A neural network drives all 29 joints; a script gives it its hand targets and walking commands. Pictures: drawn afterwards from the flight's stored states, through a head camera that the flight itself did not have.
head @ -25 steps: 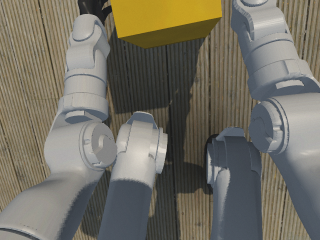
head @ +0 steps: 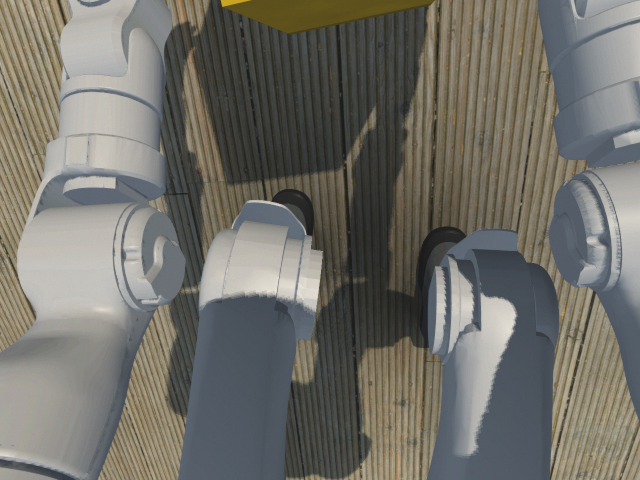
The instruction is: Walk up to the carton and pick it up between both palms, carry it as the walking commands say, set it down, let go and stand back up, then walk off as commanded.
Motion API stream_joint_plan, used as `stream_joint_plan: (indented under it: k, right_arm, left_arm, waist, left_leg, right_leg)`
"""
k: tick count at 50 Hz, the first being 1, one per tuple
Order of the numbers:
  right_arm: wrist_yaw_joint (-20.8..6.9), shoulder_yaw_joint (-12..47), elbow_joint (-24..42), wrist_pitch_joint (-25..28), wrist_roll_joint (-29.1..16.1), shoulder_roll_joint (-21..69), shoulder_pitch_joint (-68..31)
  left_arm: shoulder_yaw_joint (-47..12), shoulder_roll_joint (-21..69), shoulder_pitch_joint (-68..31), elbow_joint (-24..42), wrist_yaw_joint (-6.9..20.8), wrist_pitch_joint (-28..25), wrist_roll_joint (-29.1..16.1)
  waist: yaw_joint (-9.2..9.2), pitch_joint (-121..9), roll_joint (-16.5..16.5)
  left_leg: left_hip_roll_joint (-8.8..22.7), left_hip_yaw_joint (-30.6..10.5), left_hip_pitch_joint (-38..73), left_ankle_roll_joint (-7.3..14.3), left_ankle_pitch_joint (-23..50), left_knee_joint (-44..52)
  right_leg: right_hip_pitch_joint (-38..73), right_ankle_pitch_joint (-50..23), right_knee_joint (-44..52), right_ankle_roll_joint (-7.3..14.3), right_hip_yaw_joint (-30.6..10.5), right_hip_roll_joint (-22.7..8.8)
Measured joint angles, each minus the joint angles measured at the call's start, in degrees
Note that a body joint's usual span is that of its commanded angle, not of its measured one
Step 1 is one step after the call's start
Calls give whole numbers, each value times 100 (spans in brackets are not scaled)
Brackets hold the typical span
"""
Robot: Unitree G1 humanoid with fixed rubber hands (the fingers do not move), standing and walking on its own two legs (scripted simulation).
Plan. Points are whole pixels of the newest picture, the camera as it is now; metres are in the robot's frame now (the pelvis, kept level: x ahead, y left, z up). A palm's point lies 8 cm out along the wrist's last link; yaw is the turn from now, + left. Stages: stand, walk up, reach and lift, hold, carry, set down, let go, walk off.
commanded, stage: set down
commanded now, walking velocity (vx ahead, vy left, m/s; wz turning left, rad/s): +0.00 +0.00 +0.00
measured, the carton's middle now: out of the picture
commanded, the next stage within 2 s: let go in 1.20 s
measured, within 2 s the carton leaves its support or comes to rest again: neither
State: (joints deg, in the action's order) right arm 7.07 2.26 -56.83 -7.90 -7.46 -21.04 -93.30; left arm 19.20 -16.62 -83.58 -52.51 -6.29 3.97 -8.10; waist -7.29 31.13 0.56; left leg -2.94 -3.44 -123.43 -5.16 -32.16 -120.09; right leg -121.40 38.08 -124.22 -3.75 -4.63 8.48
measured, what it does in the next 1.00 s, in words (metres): rises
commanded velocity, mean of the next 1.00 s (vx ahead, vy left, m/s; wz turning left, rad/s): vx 0.00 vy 0.00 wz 0.00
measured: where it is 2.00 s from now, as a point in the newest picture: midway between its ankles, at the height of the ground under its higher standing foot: (361, 288)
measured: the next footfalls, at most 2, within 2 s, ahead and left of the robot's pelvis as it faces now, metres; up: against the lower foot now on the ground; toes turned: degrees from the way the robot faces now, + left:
none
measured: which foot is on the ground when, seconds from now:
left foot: down 0.00-1.00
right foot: down 0.00-1.00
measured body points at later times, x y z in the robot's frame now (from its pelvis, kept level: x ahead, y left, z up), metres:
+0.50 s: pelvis -0.02 +0.00 +0.09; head +0.36 +0.04 +0.32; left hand +0.53 +0.25 -0.05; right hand +0.61 -0.07 -0.04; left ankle +0.12 +0.14 -0.36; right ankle +0.09 -0.12 -0.36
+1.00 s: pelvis +0.00 -0.01 +0.22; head +0.36 +0.03 +0.47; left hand +0.53 +0.25 +0.10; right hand +0.62 -0.09 +0.11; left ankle +0.12 +0.14 -0.36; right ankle +0.09 -0.12 -0.36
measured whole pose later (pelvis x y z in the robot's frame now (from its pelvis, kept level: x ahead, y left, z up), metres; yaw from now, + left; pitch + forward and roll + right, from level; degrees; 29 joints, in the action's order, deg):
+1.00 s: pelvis +0.00 -0.01 +0.22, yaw +2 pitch +27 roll +0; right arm 6.9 -5.5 -46.6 -21.8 -5.0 -22.1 -88.2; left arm 16.7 -14.4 -76.6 -33.9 -10.1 20.8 -8.5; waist -7.3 29.9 -0.6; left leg -2.8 -5.7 -82.3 -4.1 -21.2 -76.3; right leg -80.2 26.9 -80.0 -0.8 -3.5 4.3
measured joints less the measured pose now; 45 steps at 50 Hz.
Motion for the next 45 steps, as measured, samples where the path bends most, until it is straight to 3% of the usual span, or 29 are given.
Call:
stream_joint_plan:
  k: [6,11,15,21,28,33,37,45]
  right_arm:
    - [250,-252,803,-582,-9,88,536]
    - [207,-363,643,-806,-29,-209,226]
    - [-7,-451,10,-851,48,-335,-242]
    - [-104,-673,-75,-849,173,-223,-286]
    - [-1,-781,460,-1081,248,-141,-11]
    - [-45,-738,720,-1303,170,-363,163]
    - [-117,-650,744,-1347,188,-351,190]
    - [-72,-598,1014,-1388,174,-106,550]
  left_arm:
    - [-263,190,426,930,-310,593,-333]
    - [-247,126,135,1030,-421,837,-158]
    - [-115,53,-131,605,-376,956,81]
    - [-240,156,153,849,-356,1067,14]
    - [-308,145,98,1444,-464,1346,-117]
    - [-318,271,206,1687,-577,1637,-30]
    - [-209,249,351,1588,-541,1659,-20]
    - [-155,270,828,2090,-421,1626,-8]
  waist:
    - [68,-84,-4]
    - [52,-117,-203]
    - [11,-156,-287]
    - [-40,-123,-128]
    - [64,-109,-149]
    - [10,-112,-40]
    - [45,-120,-108]
    - [31,-117,-235]
  left_leg:
    - [-139,-88,237,-23,106,184]
    - [-155,-131,648,-35,229,519]
    - [-148,-155,961,-50,348,902]
    - [-171,-181,1471,-14,463,1467]
    - [-166,-223,1851,25,572,1969]
    - [-111,-192,2312,82,577,2361]
    - [-59,-93,2749,119,639,2830]
    - [29,-121,3630,118,861,3805]
  right_leg:
    - [327,-1,185,43,92,-159]
    - [717,-130,508,105,129,-203]
    - [1009,-267,881,155,143,-235]
    - [1543,-366,1458,184,157,-322]
    - [1944,-485,1999,191,183,-369]
    - [2399,-528,2424,189,141,-364]
    - [2774,-613,2838,191,28,-362]
    - [3612,-888,3816,263,23,-361]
